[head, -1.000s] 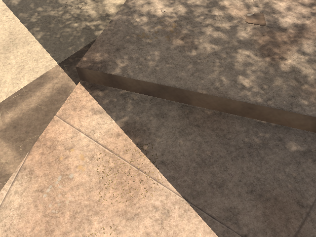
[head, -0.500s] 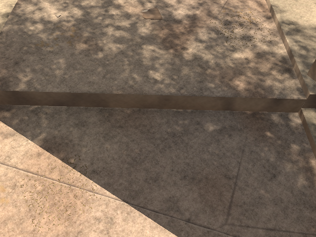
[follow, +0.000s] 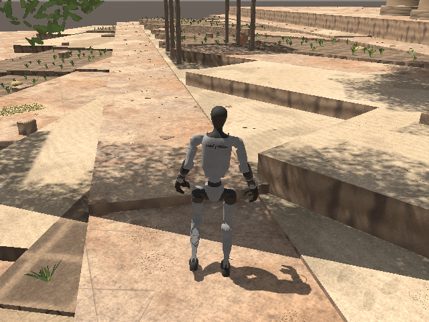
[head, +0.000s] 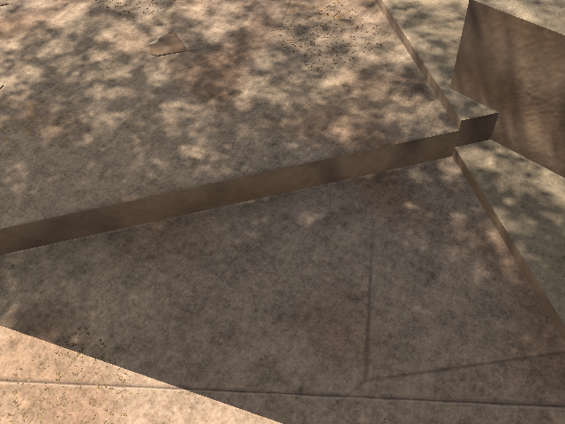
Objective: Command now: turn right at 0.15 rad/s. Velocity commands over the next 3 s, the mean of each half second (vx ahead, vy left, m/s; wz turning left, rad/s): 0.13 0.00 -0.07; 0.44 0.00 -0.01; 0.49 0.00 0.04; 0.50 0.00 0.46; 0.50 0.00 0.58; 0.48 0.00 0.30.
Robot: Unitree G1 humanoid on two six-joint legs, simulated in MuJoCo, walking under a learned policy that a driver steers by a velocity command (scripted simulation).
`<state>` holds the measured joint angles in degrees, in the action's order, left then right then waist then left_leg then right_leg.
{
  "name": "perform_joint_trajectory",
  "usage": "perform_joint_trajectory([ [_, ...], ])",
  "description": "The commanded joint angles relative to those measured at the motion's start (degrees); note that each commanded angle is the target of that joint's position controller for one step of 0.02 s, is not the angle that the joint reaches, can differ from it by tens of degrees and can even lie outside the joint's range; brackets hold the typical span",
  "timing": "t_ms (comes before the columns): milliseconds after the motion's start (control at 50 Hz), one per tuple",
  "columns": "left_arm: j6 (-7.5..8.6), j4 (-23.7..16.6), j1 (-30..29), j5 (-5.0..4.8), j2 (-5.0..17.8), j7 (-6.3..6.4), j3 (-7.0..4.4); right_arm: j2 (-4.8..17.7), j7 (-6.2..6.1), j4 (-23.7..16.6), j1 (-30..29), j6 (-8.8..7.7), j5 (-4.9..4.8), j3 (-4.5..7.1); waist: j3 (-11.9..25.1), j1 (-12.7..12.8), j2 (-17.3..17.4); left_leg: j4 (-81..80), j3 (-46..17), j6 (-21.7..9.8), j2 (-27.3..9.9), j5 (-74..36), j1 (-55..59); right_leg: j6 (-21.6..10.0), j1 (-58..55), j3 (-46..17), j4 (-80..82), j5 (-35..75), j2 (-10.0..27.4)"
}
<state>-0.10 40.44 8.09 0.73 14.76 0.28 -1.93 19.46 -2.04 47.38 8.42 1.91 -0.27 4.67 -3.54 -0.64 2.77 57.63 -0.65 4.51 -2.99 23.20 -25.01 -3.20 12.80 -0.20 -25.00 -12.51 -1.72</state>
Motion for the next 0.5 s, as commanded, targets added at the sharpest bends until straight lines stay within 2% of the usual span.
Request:
perform_joint_trajectory([
  [20,1.05,-2.1,-2.1,-0.01,7.6,0.57,-1.78,2.8,-0.2,-2.6,-0.4,-0.58,0.02,0.31,6.5,0.5,-10.0,-7.5,-1.9,0.6,-1.5,-2.7,1.4,-8.9,-6.3,-10.1,7.3,19.6,12.9],
  [80,0.62,-0.5,-1.7,0.12,8.8,0.43,-2.07,2.8,-0.11,-2.7,-1.5,-0.77,0.05,-0.07,5.4,1.7,-10.1,-15.8,-1.1,0.4,-1.1,-0.7,5.4,-9.7,-5.1,-12.0,7.4,14.7,13.4],
  [120,0.53,0.6,-2.1,-0.04,8.4,0.19,-1.86,3.1,-0.04,-2.0,-0.7,-1.0,-0.14,-0.1,4.7,1.6,-10.0,-20.9,-0.8,0.0,-0.7,-1.5,8.0,-9.7,-3.9,-13.3,7.3,12.1,13.5],
  [140,0.52,1.0,-2.8,-0.29,7.9,0.13,-1.61,2.8,0.04,-1.4,0.3,-1.19,-0.1,-0.19,4.6,0.7,-9.4,-25.1,-0.4,-0.5,-0.4,-4.3,10.2,-9.1,-3.1,-13.4,6.8,10.8,13.0],
  [160,0.5,1.6,-3.3,-0.66,7.3,0.1,-1.32,2.2,0.19,-0.6,1.8,-1.48,0.2,-0.41,4.4,-0.6,-8.5,-32.0,0.1,-1.2,-0.1,-10.2,13.8,-7.8,-1.8,-12.7,6.0,9.5,11.9],
  [180,0.73,2.6,-1.9,-0.71,6.6,0.01,-1.05,2.8,0.32,-0.1,2.5,-1.79,0.95,-0.55,4.7,-1.0,-6.6,-36.7,-1.3,-2.1,-0.9,-18.9,18.2,-5.4,-0.1,-12.1,5.7,7.8,10.6],
  [200,1.16,3.2,-0.2,0.2,5.8,-0.16,-0.78,5.2,0.2,-0.1,3.0,-2.02,1.34,-0.31,6.0,0.1,-3.4,-36.1,-4.9,-3.3,-4.4,-29.0,22.3,-2.8,1.5,-10.4,4.1,5.2,8.2],
  [220,1.37,3.7,2.4,0.39,6.5,-0.41,-1.26,8.3,0.28,1.1,2.8,-1.99,0.44,0.5,7.0,3.0,2.2,-32.4,-3.3,-5.5,-4.0,-22.5,21.0,-1.2,1.2,-6.4,4.7,-2.2,3.9],
  [240,1.07,3.7,-1.0,0.29,7.1,-0.13,-1.27,6.0,0.65,1.4,2.8,-2.03,-0.3,0.38,6.6,0.7,1.7,-33.4,-2.9,-7.0,-2.4,-6.9,16.5,-0.1,-0.7,-3.7,2.3,-10.3,1.4],
  [260,0.76,3.2,-3.0,-0.29,7.6,0.11,-1.58,4.6,0.71,1.5,2.8,-2.25,-0.11,0.0,4.5,0.2,1.3,-35.0,-3.5,-7.6,-1.9,4.4,12.9,-0.4,0.3,-2.9,0.2,-17.0,0.7],
  [280,0.58,3.2,-2.8,-0.77,6.9,0.42,-1.62,4.4,0.58,1.4,2.2,-2.63,0.14,-0.18,2.1,0.5,1.9,-36.3,-4.7,-8.1,-2.2,10.9,9.6,-1.1,1.9,-3.2,-1.1,-21.6,0.9],
  [320,1.16,3.3,-1.2,-1.31,6.1,0.43,-1.65,3.8,0.49,1.4,3.1,-4.16,-0.4,-0.49,-2.1,0.8,3.5,-37.9,-7.9,-9.7,-3.7,16.0,7.3,-2.2,5.4,-3.6,-2.9,-23.5,1.1],
  [360,2.93,3.3,-0.7,-1.46,4.8,-0.03,-1.64,4.8,0.54,1.8,5.5,-5.33,-1.02,-0.32,-2.7,0.5,4.9,-40.1,-13.7,-12.2,-7.1,17.0,9.3,-2.3,7.6,-2.2,-6.3,-19.4,0.7],
  [400,4.5,3.8,0.5,-1.93,3.8,-0.72,-1.63,6.2,0.71,1.7,5.6,-5.72,-1.32,0.04,-2.5,1.4,7.8,-42.7,-19.8,-14.9,-11.4,14.1,11.4,-2.4,7.7,0.6,-8.9,-13.2,0.0],
  [420,4.97,4.5,2.1,-2.17,4.2,-0.97,-1.83,6.1,0.87,1.1,4.3,-5.74,-1.45,-0.01,-2.4,2.4,7.7,-42.0,-19.5,-14.9,-11.5,9.5,10.8,-2.9,5.3,0.6,-6.8,-11.5,0.3],
  [440,5.27,5.8,5.0,-2.27,5.0,-1.14,-2.18,5.4,1.07,0.0,1.7,-5.78,-1.58,-0.25,-2.0,4.1,5.9,-39.2,-16.0,-13.6,-9.5,2.8,8.5,-3.7,0.4,-0.4,-3.1,-10.2,0.8],
  [460,5.47,7.6,9.2,-2.23,6.9,-1.19,-2.88,3.7,1.26,-1.6,-1.2,-6.1,-1.54,-0.82,-1.0,5.7,1.2,-31.8,-9.6,-11.0,-5.1,-6.0,4.3,-5.1,-6.2,-6.0,1.4,-9.1,3.1],
  [480,5.57,9.6,15.1,-2.45,11.8,-1.32,-4.46,1.6,1.35,-3.6,-3.4,-7.1,-1.11,-1.37,1.1,6.8,-10.5,-15.7,0.4,-6.9,2.3,-13.1,-4.1,-8.5,-16.3,-19.0,6.7,-3.8,9.8],
  [500,5.66,10.0,19.5,-2.04,13.7,-1.83,-5.0,2.5,1.21,-4.7,-4.2,-8.13,-0.48,-1.3,2.0,8.9,-16.8,-2.3,0.4,-5.1,4.7,2.9,-17.5,-13.7,-25.9,-33.4,10.6,6.3,18.8],
])
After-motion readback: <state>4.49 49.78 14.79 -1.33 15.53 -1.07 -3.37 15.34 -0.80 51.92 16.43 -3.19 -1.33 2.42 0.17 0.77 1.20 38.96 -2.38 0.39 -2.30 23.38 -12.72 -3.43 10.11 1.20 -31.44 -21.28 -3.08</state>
